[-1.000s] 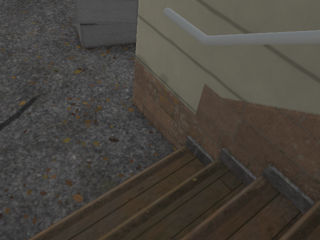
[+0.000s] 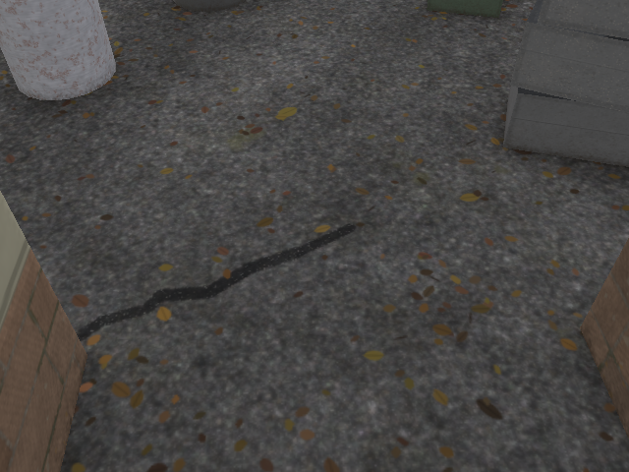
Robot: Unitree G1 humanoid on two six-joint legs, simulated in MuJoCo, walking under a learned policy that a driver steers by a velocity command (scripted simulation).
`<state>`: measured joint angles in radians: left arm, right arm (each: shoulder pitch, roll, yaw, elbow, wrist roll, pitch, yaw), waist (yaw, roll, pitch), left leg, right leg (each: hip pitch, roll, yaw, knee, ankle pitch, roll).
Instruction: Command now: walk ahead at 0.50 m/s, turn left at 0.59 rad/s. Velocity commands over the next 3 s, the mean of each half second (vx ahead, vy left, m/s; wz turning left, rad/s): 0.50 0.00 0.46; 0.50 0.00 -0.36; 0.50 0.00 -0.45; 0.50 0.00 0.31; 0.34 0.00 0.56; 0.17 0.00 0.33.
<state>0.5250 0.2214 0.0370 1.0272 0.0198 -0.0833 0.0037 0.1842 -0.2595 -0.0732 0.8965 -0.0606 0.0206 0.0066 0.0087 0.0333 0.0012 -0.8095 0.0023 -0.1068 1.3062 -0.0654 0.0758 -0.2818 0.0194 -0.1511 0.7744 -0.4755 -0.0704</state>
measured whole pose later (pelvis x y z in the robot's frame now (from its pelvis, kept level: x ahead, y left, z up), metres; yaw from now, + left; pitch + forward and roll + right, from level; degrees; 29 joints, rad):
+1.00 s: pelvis +0.58 +0.02 -0.33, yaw -2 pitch +1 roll +0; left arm 0.21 0.19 0.05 0.98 0.02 -0.04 -0.01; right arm 0.30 -0.20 -0.03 1.00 -0.05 -0.06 -0.01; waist -0.04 0.03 0.08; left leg -0.61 0.07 -0.01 1.59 -0.45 0.04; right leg -0.34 0.09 -0.01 0.58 -0.25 -0.10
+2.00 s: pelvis +1.08 -0.06 -0.31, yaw -2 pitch +1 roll +0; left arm 0.35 0.20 0.04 0.91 0.02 -0.10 0.02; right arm 0.21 -0.27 -0.08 0.89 -0.03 -0.01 0.04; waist 0.01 0.05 0.01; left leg -0.63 0.06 -0.01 1.07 -0.17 0.06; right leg -0.08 0.02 -0.18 0.28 -0.22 -0.06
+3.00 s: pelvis +1.38 -0.03 -0.32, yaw +24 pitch +1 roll +0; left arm 0.27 0.24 0.02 0.80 0.02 -0.03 0.00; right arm 0.31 -0.26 -0.04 0.82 -0.04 -0.01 0.00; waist 0.00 0.03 -0.02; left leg -0.29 -0.11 -0.09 0.71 -0.41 0.08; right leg -0.19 0.06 0.04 0.44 -0.25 -0.06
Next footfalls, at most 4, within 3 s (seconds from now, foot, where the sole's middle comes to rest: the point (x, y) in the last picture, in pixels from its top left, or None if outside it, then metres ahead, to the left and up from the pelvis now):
0.30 left None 0.27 0.12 -0.92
0.84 right None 0.65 -0.05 -1.10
1.26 left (292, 390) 0.92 0.12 -1.10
1.72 right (378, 344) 1.08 -0.14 -1.10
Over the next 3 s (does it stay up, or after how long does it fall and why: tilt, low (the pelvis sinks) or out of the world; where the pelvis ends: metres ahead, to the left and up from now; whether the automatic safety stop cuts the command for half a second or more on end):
stays up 1.38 -0.03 -0.32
